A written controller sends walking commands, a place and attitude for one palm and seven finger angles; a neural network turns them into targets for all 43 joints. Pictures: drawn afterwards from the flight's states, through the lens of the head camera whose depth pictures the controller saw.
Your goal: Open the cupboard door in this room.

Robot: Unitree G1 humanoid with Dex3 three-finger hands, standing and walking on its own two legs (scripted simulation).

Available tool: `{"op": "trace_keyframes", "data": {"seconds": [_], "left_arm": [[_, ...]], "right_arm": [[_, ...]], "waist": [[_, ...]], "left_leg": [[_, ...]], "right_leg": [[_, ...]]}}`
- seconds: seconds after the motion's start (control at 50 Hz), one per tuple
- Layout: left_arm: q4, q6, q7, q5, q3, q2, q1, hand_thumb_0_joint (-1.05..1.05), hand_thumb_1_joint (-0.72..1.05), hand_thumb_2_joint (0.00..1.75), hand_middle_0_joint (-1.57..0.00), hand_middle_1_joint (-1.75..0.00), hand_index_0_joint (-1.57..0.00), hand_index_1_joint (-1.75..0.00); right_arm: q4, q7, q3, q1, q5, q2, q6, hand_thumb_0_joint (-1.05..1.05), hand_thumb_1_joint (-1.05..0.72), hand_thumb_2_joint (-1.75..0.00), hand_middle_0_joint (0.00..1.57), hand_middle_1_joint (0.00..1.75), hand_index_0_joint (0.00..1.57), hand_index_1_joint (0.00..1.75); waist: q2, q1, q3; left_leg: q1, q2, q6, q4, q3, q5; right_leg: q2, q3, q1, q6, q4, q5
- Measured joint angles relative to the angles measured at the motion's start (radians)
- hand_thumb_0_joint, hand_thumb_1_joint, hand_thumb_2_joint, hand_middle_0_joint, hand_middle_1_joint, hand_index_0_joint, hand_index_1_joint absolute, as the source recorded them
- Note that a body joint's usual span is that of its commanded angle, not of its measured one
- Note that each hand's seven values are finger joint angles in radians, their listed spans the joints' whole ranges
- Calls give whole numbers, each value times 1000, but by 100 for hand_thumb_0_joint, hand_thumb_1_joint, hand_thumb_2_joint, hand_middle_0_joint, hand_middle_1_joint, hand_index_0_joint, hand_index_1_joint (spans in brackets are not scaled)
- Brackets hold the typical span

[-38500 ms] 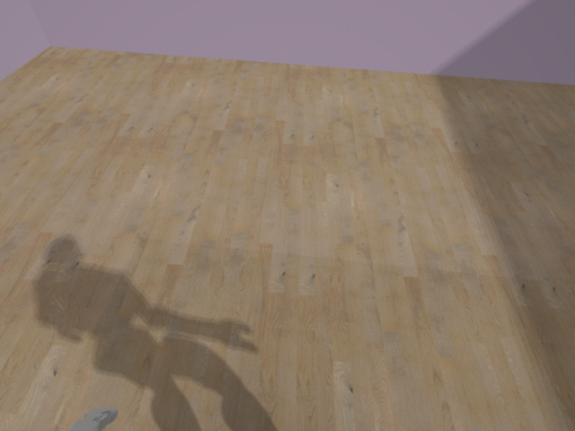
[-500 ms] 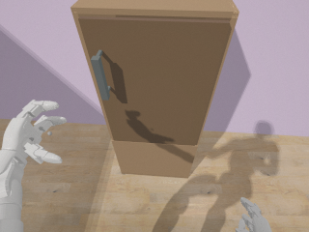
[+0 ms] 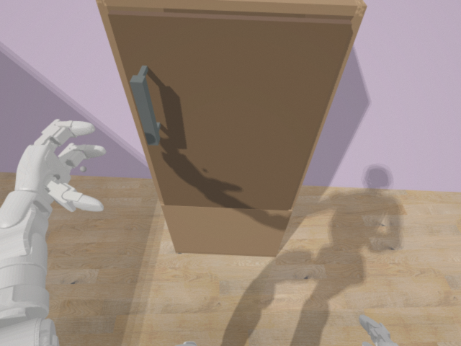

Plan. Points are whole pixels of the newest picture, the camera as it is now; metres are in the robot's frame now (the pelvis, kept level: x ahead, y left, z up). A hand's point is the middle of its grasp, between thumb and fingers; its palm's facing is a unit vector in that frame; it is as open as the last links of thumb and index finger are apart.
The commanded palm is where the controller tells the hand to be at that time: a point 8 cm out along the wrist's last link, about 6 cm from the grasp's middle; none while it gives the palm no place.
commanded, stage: move the hooked fingers beside the handle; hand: left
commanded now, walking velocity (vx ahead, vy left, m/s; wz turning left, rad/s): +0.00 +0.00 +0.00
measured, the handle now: (149, 107) +0.54 +0.20 +0.11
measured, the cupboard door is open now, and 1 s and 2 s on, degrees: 0 0 0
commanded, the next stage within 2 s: slide the fingers in behind the handle in 1.92 s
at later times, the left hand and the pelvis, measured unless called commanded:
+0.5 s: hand (105, 138) +0.44 +0.26 +0.12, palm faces +0.03 -1.00 -0.01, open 14.0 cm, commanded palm +0.42 +0.31 +0.12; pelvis -0.01 +0.00 -0.01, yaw -1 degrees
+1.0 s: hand (118, 115) +0.51 +0.25 +0.11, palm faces +0.01 -1.00 -0.01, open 14.0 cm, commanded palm +0.49 +0.30 +0.11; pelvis +0.01 +0.00 -0.02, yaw -2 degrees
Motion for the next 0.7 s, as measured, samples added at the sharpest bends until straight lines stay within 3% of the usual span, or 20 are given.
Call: {"op": "trace_keyframes", "data": {"seconds": [0.14, 0.28, 0.56, 0.7], "left_arm": [[107, -2, 17, 31, -30, 8, -113, -1, -50, 30, -30, -120, -30, -120], [205, -42, 45, 60, -21, 25, -201, -1, -50, 30, -30, -120, -30, -120], [441, -128, 21, 98, 18, 131, -377, -1, -50, 30, -30, -120, -30, -120], [556, -99, 6, 128, 44, 195, -458, -1, -50, 30, -30, -120, -30, -120]], "right_arm": [[6, 0, 3, -9, -4, -1, 17, 1, -90, -90, 20, 30, 21, 30], [6, 12, 3, 9, -12, -1, 38, 1, -90, -90, 20, 30, 21, 30], [47, 14, -11, 72, -18, -17, 96, 1, -90, -90, 20, 30, 21, 30], [45, 12, -13, 86, -17, -24, 128, 1, -90, -90, 20, 30, 21, 30]], "waist": [[-1, -18, 1], [-4, -39, -5], [-7, -83, -9], [-9, -118, -19]], "left_leg": [[-34, -3, 5, 15, -4, 2], [-64, 2, 5, 27, 1, 1], [-156, 19, -3, 75, -6, -14], [-201, 29, -5, 98, -5, -26]], "right_leg": [[-3, -4, -31, 4, 13, 1], [0, 2, -66, 4, 30, 1], [16, 0, -156, -5, 75, -14], [25, 3, -201, -7, 92, -21]]}}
